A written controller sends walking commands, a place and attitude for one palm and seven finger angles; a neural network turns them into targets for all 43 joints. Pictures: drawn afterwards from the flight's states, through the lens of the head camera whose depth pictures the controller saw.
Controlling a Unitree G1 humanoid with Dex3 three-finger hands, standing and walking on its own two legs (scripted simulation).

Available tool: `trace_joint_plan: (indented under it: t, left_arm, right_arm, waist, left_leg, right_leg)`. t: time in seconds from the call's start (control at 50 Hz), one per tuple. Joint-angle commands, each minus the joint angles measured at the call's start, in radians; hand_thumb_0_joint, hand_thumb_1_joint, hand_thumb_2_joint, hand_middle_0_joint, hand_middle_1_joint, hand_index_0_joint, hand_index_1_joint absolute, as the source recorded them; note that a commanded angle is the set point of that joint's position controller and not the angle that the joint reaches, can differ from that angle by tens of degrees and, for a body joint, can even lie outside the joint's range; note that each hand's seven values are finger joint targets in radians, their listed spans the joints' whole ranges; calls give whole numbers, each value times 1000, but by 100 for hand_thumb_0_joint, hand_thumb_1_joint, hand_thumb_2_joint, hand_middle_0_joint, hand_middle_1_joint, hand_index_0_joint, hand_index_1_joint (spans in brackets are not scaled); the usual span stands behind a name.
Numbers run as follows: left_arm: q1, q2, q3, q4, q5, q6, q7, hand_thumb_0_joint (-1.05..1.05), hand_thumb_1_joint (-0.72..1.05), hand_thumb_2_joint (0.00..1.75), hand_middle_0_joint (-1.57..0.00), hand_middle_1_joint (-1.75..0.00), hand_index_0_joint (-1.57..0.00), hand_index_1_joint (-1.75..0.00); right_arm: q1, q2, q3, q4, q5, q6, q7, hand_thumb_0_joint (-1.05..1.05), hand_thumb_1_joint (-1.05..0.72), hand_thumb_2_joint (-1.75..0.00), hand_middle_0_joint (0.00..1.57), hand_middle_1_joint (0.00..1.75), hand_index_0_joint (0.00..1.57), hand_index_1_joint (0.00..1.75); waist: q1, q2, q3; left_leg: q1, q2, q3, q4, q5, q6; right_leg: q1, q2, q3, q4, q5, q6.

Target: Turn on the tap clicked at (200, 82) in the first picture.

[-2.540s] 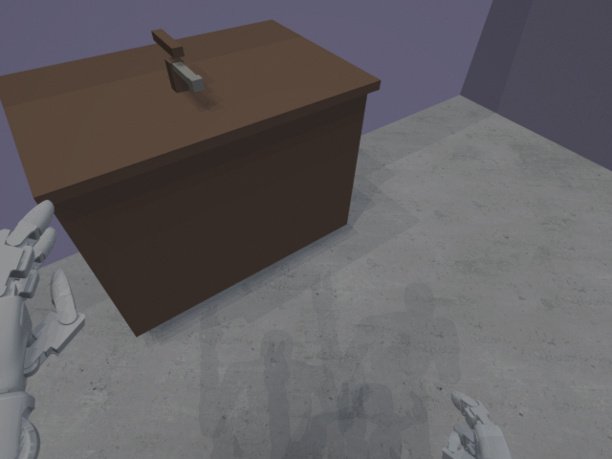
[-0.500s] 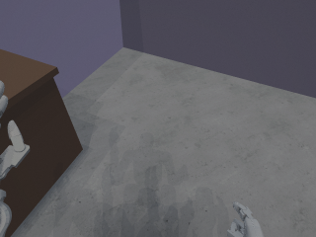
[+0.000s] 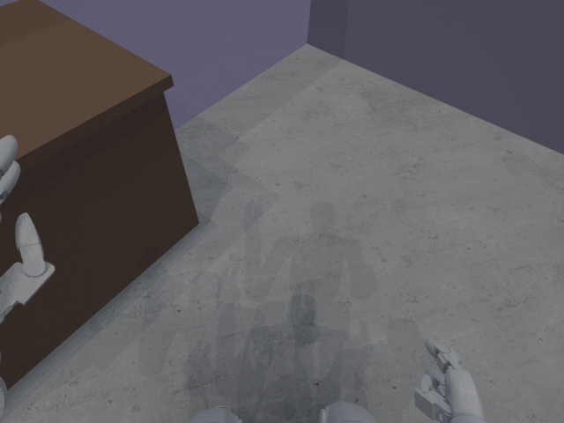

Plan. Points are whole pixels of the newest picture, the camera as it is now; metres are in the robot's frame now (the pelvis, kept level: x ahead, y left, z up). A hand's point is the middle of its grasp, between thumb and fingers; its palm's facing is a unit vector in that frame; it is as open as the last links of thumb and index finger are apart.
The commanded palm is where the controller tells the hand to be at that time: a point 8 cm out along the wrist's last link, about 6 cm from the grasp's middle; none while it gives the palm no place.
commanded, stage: turn to face it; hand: left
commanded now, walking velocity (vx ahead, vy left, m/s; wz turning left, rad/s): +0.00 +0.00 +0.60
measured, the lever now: out of the picture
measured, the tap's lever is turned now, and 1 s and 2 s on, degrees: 0 0 0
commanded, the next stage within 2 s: take the last steps up to it in 0.74 s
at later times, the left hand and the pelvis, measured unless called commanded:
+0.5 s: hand out of the picture +0.10 +0.20 +0.19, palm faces +0.60 -0.68 -0.42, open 7.4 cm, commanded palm +0.03 +0.24 +0.19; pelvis -0.04 -0.08 +0.02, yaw +17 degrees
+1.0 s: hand out of the picture -0.06 +0.18 +0.19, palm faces +0.78 -0.49 -0.39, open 7.4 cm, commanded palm -0.12 +0.19 +0.19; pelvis -0.13 -0.13 +0.01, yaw +29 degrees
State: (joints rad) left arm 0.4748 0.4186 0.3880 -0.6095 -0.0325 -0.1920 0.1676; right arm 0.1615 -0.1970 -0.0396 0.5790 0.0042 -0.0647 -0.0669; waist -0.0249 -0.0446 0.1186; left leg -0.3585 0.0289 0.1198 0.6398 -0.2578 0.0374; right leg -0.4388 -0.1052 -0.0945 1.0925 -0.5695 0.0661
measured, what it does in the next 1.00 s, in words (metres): steps to the right, turning left: right foot, then left foot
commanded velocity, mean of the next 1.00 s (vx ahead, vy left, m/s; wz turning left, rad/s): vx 0.05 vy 0.01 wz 0.40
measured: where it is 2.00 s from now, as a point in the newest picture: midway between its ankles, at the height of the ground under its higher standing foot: outside the picture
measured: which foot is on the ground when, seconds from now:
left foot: down 0.00-0.24, up 0.26-0.58, down 0.60-0.94, up 0.96-1.00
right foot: up 0.00-0.22, down 0.24-0.62, up 0.64-0.92, down 0.94-1.00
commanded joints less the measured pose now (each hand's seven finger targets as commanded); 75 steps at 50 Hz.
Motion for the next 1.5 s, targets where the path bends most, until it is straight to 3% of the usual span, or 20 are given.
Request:
trace_joint_plan:
  t: [0.0,0.18,0.2,0.24,0.34,0.48,0.54,0.56,0.6,0.62,0.72,0.88,0.9,0.94,1.04,1.22,1.24,1.28,1.3,1.48]
  left_arm:
    - [48,135,140,-270,-8,-71,4,0,90,90,-20,-30,-20,-30]
    - [-29,80,78,-95,-26,-18,-13,0,90,90,-20,-30,-20,-30]
    - [-60,89,76,-84,-19,-13,-13,0,90,90,-20,-30,-20,-30]
    - [-146,176,107,-76,-18,17,9,0,90,90,-20,-30,-20,-30]
    - [-140,135,66,-70,-6,-1,0,0,90,90,-20,-30,-20,-30]
    - [-14,124,107,-131,-6,-22,33,0,90,90,-20,-30,-20,-30]
    - [-11,90,77,-136,-15,-21,33,0,90,90,-20,-30,-20,-30]
    - [-49,95,68,-175,-22,-32,31,0,90,90,-20,-30,-20,-30]
    - [-47,115,69,-183,-31,-64,14,0,90,90,-20,-30,-20,-30]
    - [-58,144,90,-186,-1,-72,3,0,90,90,-20,-30,-20,-30]
    - [-15,81,48,-164,-11,-70,-9,0,90,90,-20,-30,-20,-30]
    - [-136,91,39,-41,-6,-40,-3,0,90,90,-20,-30,-20,-30]
    - [-167,105,32,-40,6,-36,0,0,90,90,-20,-30,-20,-30]
    - [-263,163,47,-82,-4,-21,11,0,90,90,-20,-30,-20,-30]
    - [-132,133,58,-25,0,-54,-9,0,90,90,-20,-30,-20,-30]
    - [-125,104,59,-77,8,-72,34,0,90,90,-20,-30,-20,-30]
    - [-127,87,41,-76,4,-74,32,0,90,90,-20,-30,-20,-30]
    - [-195,79,26,-117,15,-93,32,0,90,90,-20,-30,-20,-30]
    - [-186,115,44,-58,29,-102,21,0,90,90,-20,-30,-20,-30]
    - [-116,97,44,-34,27,-83,-2,0,90,90,-20,-30,-20,-30]
  right_arm:
    - [-9,-127,-38,-126,14,-71,24,0,-90,-90,20,30,20,30]
    - [-19,-118,-9,-132,20,-89,1,0,-90,-90,20,30,20,30]
    - [-21,-110,-5,-131,20,-83,1,0,-90,-90,20,30,20,30]
    - [-51,-82,5,-145,11,-73,-10,0,-90,-90,20,30,20,30]
    - [-103,-71,21,-117,1,-51,-33,0,-90,-90,20,30,20,30]
    - [-43,-75,12,-168,-21,-38,-37,0,-90,-90,20,30,20,30]
    - [10,-89,-2,-165,-14,-26,-28,0,-90,-90,20,30,20,30]
    - [14,-104,-4,-173,-12,-25,-28,0,-90,-90,20,30,20,30]
    - [16,-146,-16,-179,-4,-54,-12,0,-90,-90,20,30,20,30]
    - [21,-122,-2,-150,-19,-64,-6,0,-90,-90,20,30,20,30]
    - [6,-134,-16,-114,5,-101,30,0,-90,-90,20,30,20,30]
    - [-36,-117,12,-95,3,-85,12,0,-90,-90,20,30,20,30]
    - [-31,-100,13,-96,3,-74,13,0,-90,-90,20,30,20,30]
    - [-89,-113,5,-111,-8,-73,13,0,-90,-90,20,30,20,30]
    - [-82,-100,13,-75,-5,-45,-5,0,-90,-90,20,30,20,30]
    - [-2,-107,-7,-106,-12,-85,-32,0,-90,-90,20,30,20,30]
    - [11,-115,-12,-113,-4,-89,-40,0,-90,-90,20,30,20,30]
    - [1,-155,-18,-126,3,-90,-30,0,-90,-90,20,30,20,30]
    - [-5,-134,-12,-92,-1,-95,-26,0,-90,-90,20,30,20,30]
    - [-19,-119,5,-69,-8,-111,-11,0,-90,-90,20,30,20,30]
  waist:
    - [16,293,-288]
    - [35,255,-199]
    - [45,165,-197]
    - [52,-216,-165]
    - [29,-102,-154]
    - [66,-136,-278]
    - [15,-72,-310]
    - [0,24,-317]
    - [28,347,-261]
    - [11,393,-231]
    - [18,308,-191]
    - [40,230,-178]
    - [32,101,-179]
    - [59,-234,-122]
    - [22,-88,-117]
    - [27,-62,-244]
    - [15,29,-232]
    - [13,364,-174]
    - [1,359,-140]
    - [20,256,-106]
  left_leg:
    - [249,258,-319,-223,582,142]
    - [-40,179,-304,-246,60,72]
    - [-82,131,-270,-153,-23,40]
    - [-238,-61,-101,384,-308,-72]
    - [-184,10,-97,564,-163,-114]
    - [-52,-1,4,80,-216,-70]
    - [123,-18,-2,-185,-36,-57]
    - [204,34,-51,-250,119,-33]
    - [332,377,-474,-272,806,153]
    - [299,376,-536,-274,832,188]
    - [118,204,-264,-275,454,111]
    - [-90,149,-266,-282,-255,69]
    - [-144,76,-197,-123,-339,29]
    - [-304,-54,-129,448,-289,-54]
    - [-179,27,-100,469,-53,-77]
    - [156,-18,48,-200,-122,-24]
    - [236,16,4,-277,-125,-6]
    - [364,313,-417,-394,-12,121]
    - [268,381,-526,-459,-152,181]
    - [77,258,-177,-390,-99,108]
  right_leg:
    - [-89,23,55,-28,84,28]
    - [265,104,-17,-549,175,19]
    - [314,45,29,-698,252,-9]
    - [236,-367,482,-881,392,-182]
    - [227,-236,63,-772,679,-150]
    - [389,-263,62,-674,823,-187]
    - [319,-224,17,-531,739,-120]
    - [256,-166,-21,-399,665,-70]
    - [-109,25,-1,-102,-55,7]
    - [-181,23,60,-4,-80,7]
    - [-1,72,24,-134,154,8]
    - [354,106,-10,-621,193,-16]
    - [373,6,108,-744,102,-70]
    - [213,-366,660,-988,-225,-244]
    - [103,-202,187,-917,42,-160]
    - [208,-142,187,-771,-9,-166]
    - [160,-92,150,-655,40,-129]
    - [-150,82,-30,-218,24,-46]
    - [-211,51,28,-53,9,-53]
    - [72,67,-70,-390,186,-27]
